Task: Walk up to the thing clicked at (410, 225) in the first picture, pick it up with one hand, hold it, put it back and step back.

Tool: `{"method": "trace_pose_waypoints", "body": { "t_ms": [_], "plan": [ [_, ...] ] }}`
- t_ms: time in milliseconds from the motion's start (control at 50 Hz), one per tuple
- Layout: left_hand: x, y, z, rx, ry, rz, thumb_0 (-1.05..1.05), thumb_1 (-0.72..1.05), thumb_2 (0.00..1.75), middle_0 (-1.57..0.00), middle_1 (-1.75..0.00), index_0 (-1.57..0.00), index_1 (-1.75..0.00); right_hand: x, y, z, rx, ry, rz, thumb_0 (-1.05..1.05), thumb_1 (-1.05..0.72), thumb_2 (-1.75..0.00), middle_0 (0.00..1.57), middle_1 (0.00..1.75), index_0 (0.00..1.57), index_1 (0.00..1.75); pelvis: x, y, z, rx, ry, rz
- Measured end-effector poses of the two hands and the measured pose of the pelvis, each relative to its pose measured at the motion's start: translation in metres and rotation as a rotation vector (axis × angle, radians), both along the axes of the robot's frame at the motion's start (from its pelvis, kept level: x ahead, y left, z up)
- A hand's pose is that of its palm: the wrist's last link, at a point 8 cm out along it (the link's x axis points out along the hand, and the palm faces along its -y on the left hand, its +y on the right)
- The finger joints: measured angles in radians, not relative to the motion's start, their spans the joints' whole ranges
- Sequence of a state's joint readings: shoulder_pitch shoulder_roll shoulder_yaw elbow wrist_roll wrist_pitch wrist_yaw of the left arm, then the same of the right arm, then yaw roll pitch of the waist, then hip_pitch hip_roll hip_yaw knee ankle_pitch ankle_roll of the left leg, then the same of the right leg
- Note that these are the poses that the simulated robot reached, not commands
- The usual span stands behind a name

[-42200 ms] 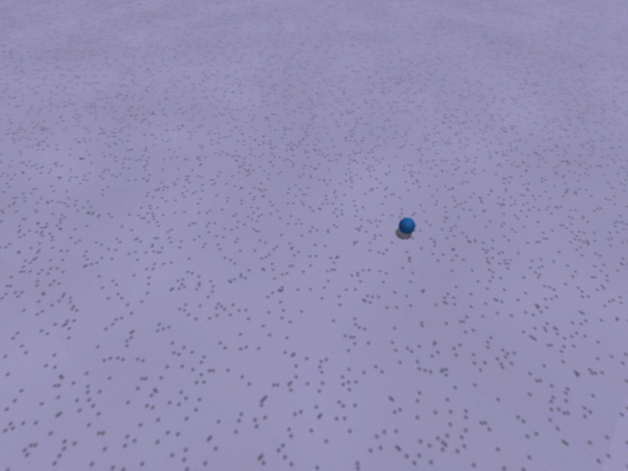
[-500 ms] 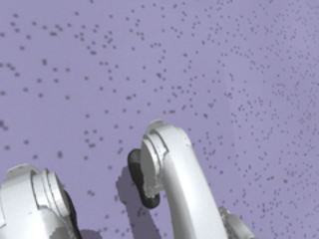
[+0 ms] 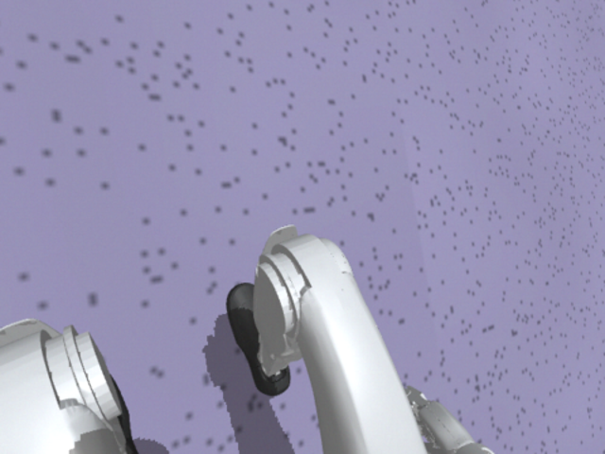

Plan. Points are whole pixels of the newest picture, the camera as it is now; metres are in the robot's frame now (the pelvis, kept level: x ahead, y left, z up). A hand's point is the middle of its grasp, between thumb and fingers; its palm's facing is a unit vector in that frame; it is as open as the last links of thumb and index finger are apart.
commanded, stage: rest palm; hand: left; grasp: from above
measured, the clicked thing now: out of the picture +0.53 +0.34 -0.29
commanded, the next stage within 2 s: close in 1.62 s
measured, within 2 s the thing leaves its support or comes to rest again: neither
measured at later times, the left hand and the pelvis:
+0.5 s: hand out of the picture +0.52 +0.34 -0.25, palm faces -0.45 -0.12 -0.88, open 14.3 cm; pelvis +0.01 +0.00 -0.01, yaw -2 degrees
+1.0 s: hand out of the picture +0.51 +0.33 -0.26, palm faces -0.44 -0.12 -0.89, open 14.2 cm; pelvis +0.01 +0.00 -0.01, yaw -3 degrees
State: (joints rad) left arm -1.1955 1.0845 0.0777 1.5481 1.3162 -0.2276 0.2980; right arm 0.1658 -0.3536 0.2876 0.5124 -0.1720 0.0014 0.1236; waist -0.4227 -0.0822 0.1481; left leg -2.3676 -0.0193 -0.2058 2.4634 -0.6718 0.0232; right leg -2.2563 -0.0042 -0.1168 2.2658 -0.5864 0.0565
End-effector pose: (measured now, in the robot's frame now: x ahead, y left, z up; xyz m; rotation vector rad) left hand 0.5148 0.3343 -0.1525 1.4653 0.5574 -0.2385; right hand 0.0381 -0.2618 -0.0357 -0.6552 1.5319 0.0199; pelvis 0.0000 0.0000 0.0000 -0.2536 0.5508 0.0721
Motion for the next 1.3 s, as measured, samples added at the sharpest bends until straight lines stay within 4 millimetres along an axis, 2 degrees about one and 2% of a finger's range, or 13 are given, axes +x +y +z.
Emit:
{"method": "trace_pose_waypoints", "body": {
  "t_ms": [140, 260, 440, 660, 1060, 1300],
  "plan": [
    [-0.001, 0.0, -0.015, 0.002, -0.027, 0.003, 0.0, -0.53, 1.02, -0.09, -1.02, -0.08, -1.02, -0.016, 0.001, 0.001, -0.008, 0.041, 0.004, -0.01, -0.9, -0.89, 0.21, 0.3, 0.2, 0.3, 0.0, -0.001, -0.005, -0.001, -0.013, -0.009],
    [0.003, 0.001, -0.022, 0.015, -0.041, 0.027, 0.0, -0.54, 1.03, -0.09, -1.01, -0.07, -1.01, -0.022, 0.002, 0.001, -0.006, 0.055, -0.001, -0.01, -0.9, -0.89, 0.21, 0.3, 0.2, 0.3, 0.003, 0.0, -0.008, -0.005, -0.01, -0.018],
    [0.008, 0.003, -0.032, 0.017, -0.032, 0.062, 0.0, -0.54, 1.02, -0.09, -1.0, -0.06, -1.0, -0.02, 0.008, -0.003, 0.009, 0.063, -0.001, -0.01, -0.9, -0.89, 0.21, 0.3, 0.2, 0.3, 0.007, 0.002, -0.01, -0.016, -0.006, -0.026],
    [0.004, 0.003, -0.042, 0.003, -0.01, 0.046, 0.0, -0.53, 1.01, -0.08, -1.0, -0.07, -1.0, -0.013, 0.013, -0.006, 0.024, 0.07, 0.026, -0.01, -0.91, -0.9, 0.21, 0.3, 0.2, 0.3, 0.007, 0.003, -0.01, -0.025, -0.019, -0.029],
    [0.005, -0.003, -0.045, 0.004, -0.049, 0.034, 0.0, -0.53, 1.02, -0.09, -1.0, -0.06, -1.01, -0.013, 0.017, -0.004, 0.026, 0.058, 0.051, -0.01, -0.91, -0.9, 0.2, 0.3, 0.2, 0.3, 0.006, 0.005, -0.011, -0.035, -0.029, -0.038],
    [0.009, 0.003, -0.044, 0.024, -0.034, 0.075, 0.0, -0.52, 1.0, -0.09, -1.01, -0.07, -1.01, -0.019, 0.02, -0.006, 0.046, 0.067, 0.034, -0.01, -0.91, -0.9, 0.2, 0.3, 0.2, 0.3, 0.006, 0.005, -0.012, -0.037, -0.025, -0.038]
  ]
}}
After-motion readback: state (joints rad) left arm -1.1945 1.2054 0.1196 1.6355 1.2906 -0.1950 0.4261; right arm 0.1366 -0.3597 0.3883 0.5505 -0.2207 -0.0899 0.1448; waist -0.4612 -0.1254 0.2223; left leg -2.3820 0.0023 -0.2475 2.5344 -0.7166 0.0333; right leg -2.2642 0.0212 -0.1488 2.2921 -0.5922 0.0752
